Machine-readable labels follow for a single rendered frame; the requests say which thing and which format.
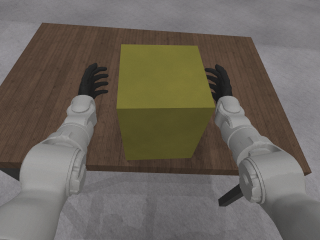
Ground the robot right forearm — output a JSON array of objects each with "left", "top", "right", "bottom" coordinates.
[{"left": 214, "top": 96, "right": 306, "bottom": 190}]

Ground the robot left hand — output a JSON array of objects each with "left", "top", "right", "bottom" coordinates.
[{"left": 78, "top": 63, "right": 109, "bottom": 99}]

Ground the robot left upper arm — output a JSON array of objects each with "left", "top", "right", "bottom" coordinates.
[{"left": 0, "top": 143, "right": 87, "bottom": 240}]

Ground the carton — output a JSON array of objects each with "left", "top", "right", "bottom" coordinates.
[{"left": 116, "top": 44, "right": 216, "bottom": 160}]

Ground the robot right upper arm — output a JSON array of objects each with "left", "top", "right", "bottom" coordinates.
[{"left": 238, "top": 151, "right": 320, "bottom": 240}]

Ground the robot right hand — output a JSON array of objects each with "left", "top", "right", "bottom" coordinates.
[{"left": 204, "top": 64, "right": 233, "bottom": 104}]

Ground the robot left forearm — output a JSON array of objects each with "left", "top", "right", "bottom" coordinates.
[{"left": 19, "top": 95, "right": 97, "bottom": 189}]

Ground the table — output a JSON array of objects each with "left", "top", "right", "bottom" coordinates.
[{"left": 0, "top": 23, "right": 312, "bottom": 207}]

